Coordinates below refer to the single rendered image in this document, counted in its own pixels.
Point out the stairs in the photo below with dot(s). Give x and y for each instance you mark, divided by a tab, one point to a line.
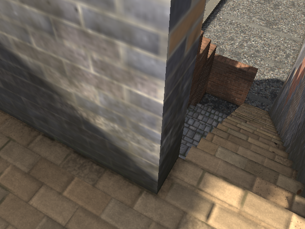
245	149

